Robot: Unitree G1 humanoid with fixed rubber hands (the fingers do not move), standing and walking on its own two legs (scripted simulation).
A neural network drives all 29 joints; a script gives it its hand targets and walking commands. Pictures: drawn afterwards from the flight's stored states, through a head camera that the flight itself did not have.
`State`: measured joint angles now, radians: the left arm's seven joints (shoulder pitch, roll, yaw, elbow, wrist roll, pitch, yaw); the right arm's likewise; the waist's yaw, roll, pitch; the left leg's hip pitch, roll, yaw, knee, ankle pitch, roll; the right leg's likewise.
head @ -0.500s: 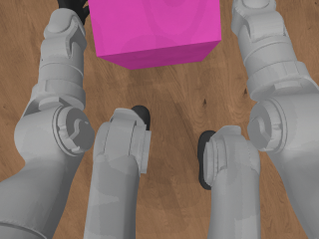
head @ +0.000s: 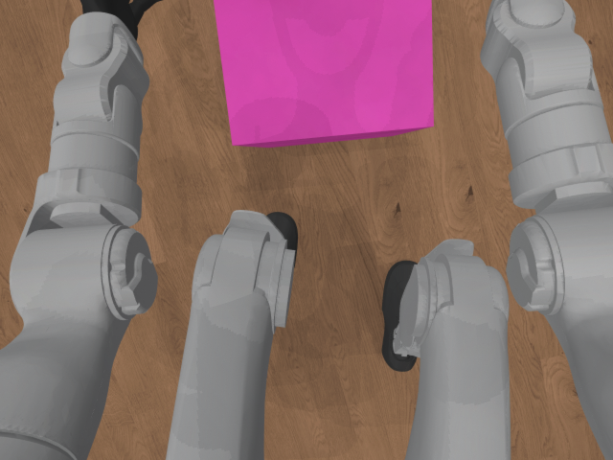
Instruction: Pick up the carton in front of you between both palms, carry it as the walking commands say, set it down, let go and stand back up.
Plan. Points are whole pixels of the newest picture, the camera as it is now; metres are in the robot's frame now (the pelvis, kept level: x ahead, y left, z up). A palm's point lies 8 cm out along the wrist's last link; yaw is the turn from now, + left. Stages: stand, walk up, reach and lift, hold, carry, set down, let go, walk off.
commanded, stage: set down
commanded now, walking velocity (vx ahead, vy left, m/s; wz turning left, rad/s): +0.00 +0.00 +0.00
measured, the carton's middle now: (324, 61) +0.51 +0.08 -0.28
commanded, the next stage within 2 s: let go in 0.80 s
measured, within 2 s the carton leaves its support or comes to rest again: neither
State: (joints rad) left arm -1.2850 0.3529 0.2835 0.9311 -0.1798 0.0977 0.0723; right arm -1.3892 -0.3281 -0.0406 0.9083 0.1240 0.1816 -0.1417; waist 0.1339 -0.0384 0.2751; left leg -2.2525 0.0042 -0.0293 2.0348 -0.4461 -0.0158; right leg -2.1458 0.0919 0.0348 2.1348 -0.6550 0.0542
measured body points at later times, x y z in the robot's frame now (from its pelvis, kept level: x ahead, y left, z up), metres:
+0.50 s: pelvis +0.02 +0.00 +0.12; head +0.35 +0.03 +0.43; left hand +0.50 +0.30 +0.01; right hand +0.59 -0.08 +0.01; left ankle +0.14 +0.13 -0.36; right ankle +0.09 -0.12 -0.36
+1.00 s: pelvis +0.06 +0.01 +0.26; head +0.34 +0.04 +0.61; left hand +0.48 +0.30 +0.14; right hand +0.56 -0.10 +0.14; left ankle +0.14 +0.13 -0.36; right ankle +0.09 -0.13 -0.36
